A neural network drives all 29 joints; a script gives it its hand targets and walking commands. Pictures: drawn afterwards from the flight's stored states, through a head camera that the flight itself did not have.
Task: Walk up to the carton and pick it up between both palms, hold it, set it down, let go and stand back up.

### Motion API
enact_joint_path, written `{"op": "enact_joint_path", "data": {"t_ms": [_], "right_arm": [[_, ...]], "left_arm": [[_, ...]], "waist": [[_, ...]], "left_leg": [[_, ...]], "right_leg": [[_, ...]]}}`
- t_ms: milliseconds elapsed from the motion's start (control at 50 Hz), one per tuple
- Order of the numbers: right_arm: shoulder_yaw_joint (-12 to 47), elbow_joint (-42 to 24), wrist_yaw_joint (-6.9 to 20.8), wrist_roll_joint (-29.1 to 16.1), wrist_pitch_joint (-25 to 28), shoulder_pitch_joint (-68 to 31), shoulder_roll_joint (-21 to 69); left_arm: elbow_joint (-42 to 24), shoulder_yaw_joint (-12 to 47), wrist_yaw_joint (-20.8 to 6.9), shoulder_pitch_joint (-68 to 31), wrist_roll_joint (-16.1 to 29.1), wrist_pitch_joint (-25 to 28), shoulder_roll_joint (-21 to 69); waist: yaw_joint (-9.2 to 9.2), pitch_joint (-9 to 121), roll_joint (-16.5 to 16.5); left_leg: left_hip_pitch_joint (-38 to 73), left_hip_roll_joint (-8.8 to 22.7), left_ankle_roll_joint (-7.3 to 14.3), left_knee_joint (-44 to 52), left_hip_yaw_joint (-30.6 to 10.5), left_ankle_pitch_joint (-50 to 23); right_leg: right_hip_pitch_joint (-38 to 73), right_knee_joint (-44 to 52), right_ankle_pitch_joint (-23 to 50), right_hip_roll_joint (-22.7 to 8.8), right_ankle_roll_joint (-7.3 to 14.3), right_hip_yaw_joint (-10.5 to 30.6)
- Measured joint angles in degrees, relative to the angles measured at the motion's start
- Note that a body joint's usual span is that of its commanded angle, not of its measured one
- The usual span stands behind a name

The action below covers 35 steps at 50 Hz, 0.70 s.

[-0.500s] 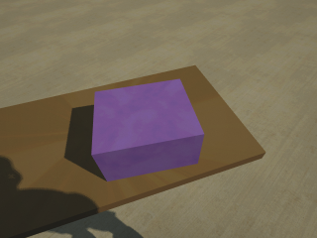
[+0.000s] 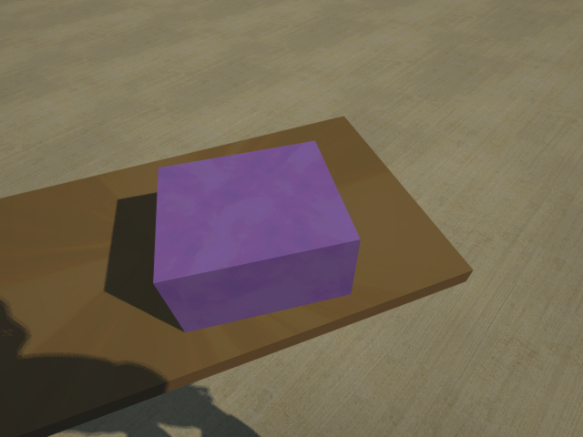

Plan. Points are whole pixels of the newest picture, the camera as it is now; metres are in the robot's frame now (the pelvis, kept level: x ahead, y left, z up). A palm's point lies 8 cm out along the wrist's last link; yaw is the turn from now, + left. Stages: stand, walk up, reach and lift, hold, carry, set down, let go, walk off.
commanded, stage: walk up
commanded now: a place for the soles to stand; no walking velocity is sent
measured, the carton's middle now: (254, 230) +0.50 +0.09 -0.04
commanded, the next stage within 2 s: reach and lift in 0.20 s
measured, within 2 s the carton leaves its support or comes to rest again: neither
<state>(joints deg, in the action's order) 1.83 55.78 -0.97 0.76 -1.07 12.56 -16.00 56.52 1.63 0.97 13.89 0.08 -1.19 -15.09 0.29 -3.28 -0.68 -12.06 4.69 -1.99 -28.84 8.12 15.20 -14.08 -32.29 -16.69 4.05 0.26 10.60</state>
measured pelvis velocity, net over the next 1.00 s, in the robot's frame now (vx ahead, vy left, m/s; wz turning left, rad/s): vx -0.01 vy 0.01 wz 0.05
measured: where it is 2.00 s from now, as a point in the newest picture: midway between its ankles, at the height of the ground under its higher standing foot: outside the picture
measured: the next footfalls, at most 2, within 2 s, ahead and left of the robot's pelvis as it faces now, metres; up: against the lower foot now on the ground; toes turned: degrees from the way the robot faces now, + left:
none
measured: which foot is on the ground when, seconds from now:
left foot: down 0.00-1.00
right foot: down 0.00-1.00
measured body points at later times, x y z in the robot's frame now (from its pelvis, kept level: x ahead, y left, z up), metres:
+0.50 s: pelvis -0.02 +0.00 -0.02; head +0.02 +0.01 +0.42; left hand +0.18 +0.25 -0.11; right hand +0.17 -0.26 -0.12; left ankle +0.00 +0.14 -0.73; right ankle +0.01 -0.12 -0.73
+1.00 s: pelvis -0.01 +0.01 +0.00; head +0.03 +0.02 +0.45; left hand +0.16 +0.27 -0.09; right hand +0.14 -0.24 -0.10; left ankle +0.00 +0.14 -0.73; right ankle +0.01 -0.12 -0.73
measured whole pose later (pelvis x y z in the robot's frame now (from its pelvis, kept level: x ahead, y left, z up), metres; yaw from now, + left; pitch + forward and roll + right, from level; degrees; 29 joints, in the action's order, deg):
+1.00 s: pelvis -0.01 +0.01 +0.00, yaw +3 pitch -1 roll +0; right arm -4.4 42.9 5.1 -1.9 9.7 10.9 -13.6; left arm 28.8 -3.9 1.4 8.5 1.0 -13.2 -14.1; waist 1.5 -5.5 -1.3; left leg -13.4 3.2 -1.4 -29.8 4.2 15.0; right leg -13.5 -30.4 -15.7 -0.5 -0.7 1.1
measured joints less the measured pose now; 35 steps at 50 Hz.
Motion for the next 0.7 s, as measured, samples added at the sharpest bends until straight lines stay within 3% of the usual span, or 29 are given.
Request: {"op": "enact_joint_path", "data": {"t_ms": [200,280,340,400,500,700], "right_arm": [[-0.18,0.8,0.22,-0.06,-0.38,0.83,0.25],[-7.31,0.86,4.3,4.59,0.39,-4.84,0.78],[-8.17,-3.71,5.5,2.33,-1.41,-9.46,0.05],[-7.29,-6.68,4.57,-1.61,-2.12,-13.72,-0.41],[-5.04,-10.9,4.26,-4.13,-2.76,-13.74,-0.39],[-6.22,-12.37,4.99,-2.23,0.65,-7.43,1.65]], "left_arm": [[0.39,0.13,-0.04,0.3,0.02,0.32,0.02],[-7.94,-0.27,-0.38,-7.25,0.52,-16.81,-1.23],[-17.85,-2.29,-1.65,-13.37,-2.2,-27.36,-1.19],[-25.73,-3.87,-3.51,-16.54,-5.8,-32.4,-0.29],[-31.96,-4.56,-4.52,-14.71,-8.42,-32.74,1.66],[-28.61,-6.04,-2.37,-9.9,-4.78,-25.72,0.75]], "waist": [[0.25,0.09,-0.18],[1.84,-1.74,-0.03],[1.68,-4.22,-0.38],[1.87,-5.94,-0.06],[2.62,-5.83,-0.37],[2.4,-3.7,-0.92]], "left_leg": [[0.26,-0.07,0.13,0.23,0.11,-0.07],[-8.82,-0.86,0.27,-9.72,-3.12,2.44],[-12.3,-0.92,0.22,-15.52,-3.88,4.41],[-12.35,0.15,0.19,-18.42,-4.32,6.31],[-7.28,0.29,0.04,-14.54,-4.58,5.39],[-5.93,-0.5,0.0,-9.36,-4.54,3.24]], "right_leg": [[0.05,0.03,0.08,-0.05,-0.07,0.19],[-7.58,-8.89,-3.47,-3.5,-0.56,-6.77],[-10.62,-14.38,-5.54,-4.22,-0.23,-8.3],[-9.96,-15.34,-5.85,-3.55,-0.2,-9.23],[-4.61,-10.63,-4.37,-3.47,-0.48,-9.97],[-3.69,-6.49,-2.78,-4.09,-0.34,-10.17]]}}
